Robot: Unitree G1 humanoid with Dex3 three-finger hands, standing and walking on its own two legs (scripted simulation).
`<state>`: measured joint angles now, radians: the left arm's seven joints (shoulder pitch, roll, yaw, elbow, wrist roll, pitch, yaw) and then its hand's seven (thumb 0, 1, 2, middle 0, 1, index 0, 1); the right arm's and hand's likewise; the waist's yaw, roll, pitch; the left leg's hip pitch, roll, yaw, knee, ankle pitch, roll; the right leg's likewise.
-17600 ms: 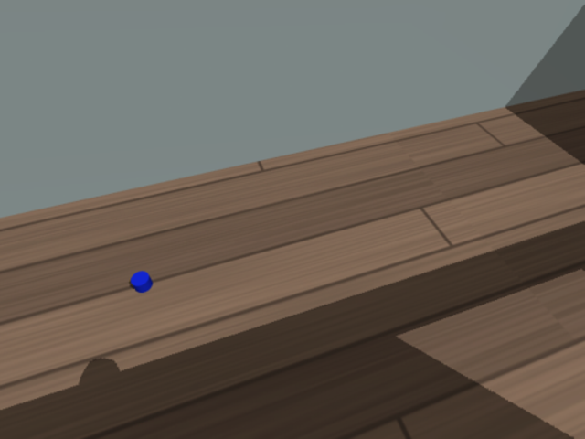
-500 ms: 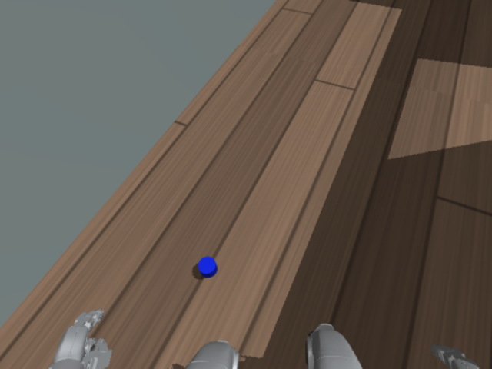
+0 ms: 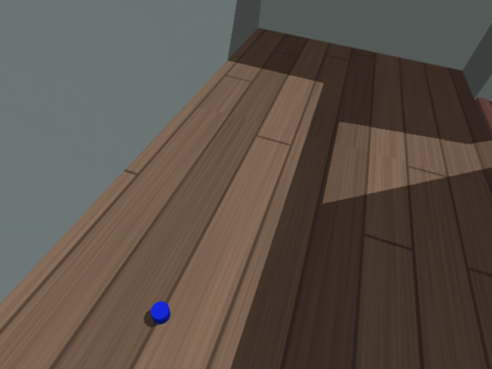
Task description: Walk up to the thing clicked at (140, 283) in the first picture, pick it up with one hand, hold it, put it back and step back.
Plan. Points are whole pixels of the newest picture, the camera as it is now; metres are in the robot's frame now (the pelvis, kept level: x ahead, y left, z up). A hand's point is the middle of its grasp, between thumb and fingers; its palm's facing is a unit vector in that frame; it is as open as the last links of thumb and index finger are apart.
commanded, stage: walk up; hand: left
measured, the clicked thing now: (160, 312) +0.51 +0.27 -0.75
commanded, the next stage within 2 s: stand in 0.66 s
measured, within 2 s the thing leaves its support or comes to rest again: neither
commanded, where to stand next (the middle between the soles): +0.13 +0.02 m, yaw +2 degrees
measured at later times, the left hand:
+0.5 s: hand out of the picture +0.09 +0.27 -0.11, palm faces +0.06 -0.81 -0.59, open 7.3 cm
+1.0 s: hand out of the picture +0.07 +0.26 -0.17, palm faces +0.03 -0.94 -0.34, open 7.3 cm
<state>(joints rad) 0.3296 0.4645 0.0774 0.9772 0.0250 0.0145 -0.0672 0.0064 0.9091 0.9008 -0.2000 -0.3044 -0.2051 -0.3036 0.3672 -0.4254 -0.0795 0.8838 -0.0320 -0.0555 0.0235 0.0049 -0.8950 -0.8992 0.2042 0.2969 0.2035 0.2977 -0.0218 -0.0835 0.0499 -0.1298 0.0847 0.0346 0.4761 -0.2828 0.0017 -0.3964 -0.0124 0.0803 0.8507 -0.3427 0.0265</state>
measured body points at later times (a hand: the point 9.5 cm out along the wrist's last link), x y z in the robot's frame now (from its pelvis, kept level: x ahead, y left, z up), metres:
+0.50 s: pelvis +0.04 -0.04 -0.02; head +0.09 -0.10 +0.43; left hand +0.09 +0.31 -0.07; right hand +0.09 -0.36 -0.18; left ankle +0.06 +0.15 -0.67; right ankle +0.08 -0.16 -0.74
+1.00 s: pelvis +0.02 +0.00 -0.01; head +0.03 +0.01 +0.44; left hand +0.07 +0.30 -0.14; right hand +0.16 -0.30 -0.12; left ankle +0.04 +0.14 -0.74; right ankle +0.06 -0.14 -0.74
